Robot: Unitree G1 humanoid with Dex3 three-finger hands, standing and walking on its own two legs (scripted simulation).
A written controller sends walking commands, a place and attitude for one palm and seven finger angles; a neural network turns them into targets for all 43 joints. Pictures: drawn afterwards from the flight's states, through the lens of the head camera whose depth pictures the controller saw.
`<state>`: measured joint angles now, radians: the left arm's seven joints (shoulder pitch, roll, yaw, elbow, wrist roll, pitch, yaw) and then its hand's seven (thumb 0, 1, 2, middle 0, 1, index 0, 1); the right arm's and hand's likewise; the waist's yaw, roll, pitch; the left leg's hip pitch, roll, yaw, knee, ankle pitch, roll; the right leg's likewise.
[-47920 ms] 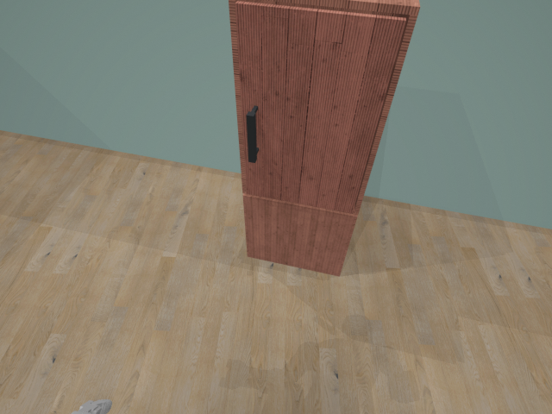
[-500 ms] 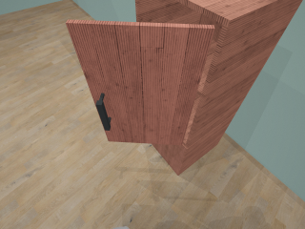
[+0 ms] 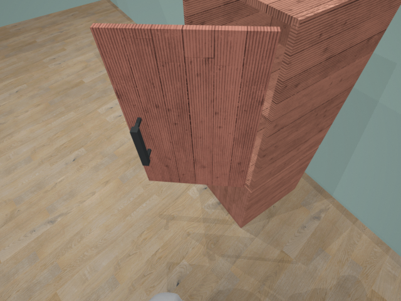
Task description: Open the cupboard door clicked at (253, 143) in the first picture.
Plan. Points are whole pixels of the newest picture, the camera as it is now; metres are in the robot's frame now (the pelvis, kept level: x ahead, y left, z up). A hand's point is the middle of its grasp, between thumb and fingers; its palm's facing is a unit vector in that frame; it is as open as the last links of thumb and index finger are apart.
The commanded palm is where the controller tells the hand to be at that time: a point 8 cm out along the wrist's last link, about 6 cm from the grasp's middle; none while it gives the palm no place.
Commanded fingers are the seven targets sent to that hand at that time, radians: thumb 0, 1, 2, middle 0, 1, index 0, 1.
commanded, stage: come to a stop and stand still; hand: left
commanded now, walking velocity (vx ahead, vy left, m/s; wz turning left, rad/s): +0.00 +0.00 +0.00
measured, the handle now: (142, 142) +0.52 +0.22 -0.08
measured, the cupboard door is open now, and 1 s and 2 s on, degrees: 50 50 50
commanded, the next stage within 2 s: look again from close up in 0.58 s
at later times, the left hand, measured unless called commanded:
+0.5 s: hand out of the picture -0.04 +0.20 -0.17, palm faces +0.03 -0.98 -0.17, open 7.4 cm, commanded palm none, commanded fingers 0.00 0.90 0.90 -0.20 -0.30 -0.20 -0.30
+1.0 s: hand out of the picture +0.00 +0.19 -0.18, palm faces +0.03 -0.98 -0.21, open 7.4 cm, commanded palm none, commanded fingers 0.00 0.90 0.90 -0.20 -0.30 -0.20 -0.30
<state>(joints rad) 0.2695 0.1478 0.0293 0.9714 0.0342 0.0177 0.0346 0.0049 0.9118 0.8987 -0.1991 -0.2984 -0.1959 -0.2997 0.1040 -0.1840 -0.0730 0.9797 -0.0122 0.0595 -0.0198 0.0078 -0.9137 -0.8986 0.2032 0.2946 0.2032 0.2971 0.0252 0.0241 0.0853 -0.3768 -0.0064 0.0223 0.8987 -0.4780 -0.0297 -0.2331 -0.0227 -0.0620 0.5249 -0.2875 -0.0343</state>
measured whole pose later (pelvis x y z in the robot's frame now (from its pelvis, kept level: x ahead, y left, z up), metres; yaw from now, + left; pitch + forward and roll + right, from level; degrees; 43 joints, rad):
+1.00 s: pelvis -0.02 +0.02 +0.00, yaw +0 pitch -1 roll +0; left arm 0.32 0.17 0.00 1.01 0.02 -0.01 0.04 0.01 0.91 0.90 -0.20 -0.30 -0.20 -0.30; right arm 0.25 -0.18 -0.03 1.02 -0.02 -0.02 -0.03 0.01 -0.91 -0.90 0.20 0.29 0.20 0.30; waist 0.00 0.00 -0.03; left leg -0.23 0.01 0.04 0.56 -0.32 0.01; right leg -0.26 -0.02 -0.06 0.55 -0.26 -0.01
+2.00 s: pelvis -0.06 +0.02 -0.12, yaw +3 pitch +17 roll -4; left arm 0.32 0.30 0.22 0.02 -0.30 -0.45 -0.42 0.01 0.31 0.65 -0.24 -0.68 -0.24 -0.68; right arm 0.15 -0.22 0.03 0.54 0.02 -0.26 -0.05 0.02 -0.91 -0.90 0.21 0.30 0.21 0.30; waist 0.03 0.02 -0.14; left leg -1.07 0.00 -0.06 1.34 -0.58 0.02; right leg -1.05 -0.01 -0.11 1.25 -0.51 -0.01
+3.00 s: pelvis -0.05 +0.02 -0.11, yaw +1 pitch +20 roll -3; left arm 0.02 0.45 0.45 0.38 -0.40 -0.33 -0.58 -0.01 -0.49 0.30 -0.30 -1.20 -0.30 -1.20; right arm 0.26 -0.28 0.02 0.52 0.04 -0.19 -0.06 0.02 -0.91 -0.90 0.21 0.30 0.21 0.30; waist -0.02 0.02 -0.15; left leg -1.07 0.01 -0.04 1.28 -0.57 0.02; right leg -1.06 0.00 -0.08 1.20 -0.50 -0.01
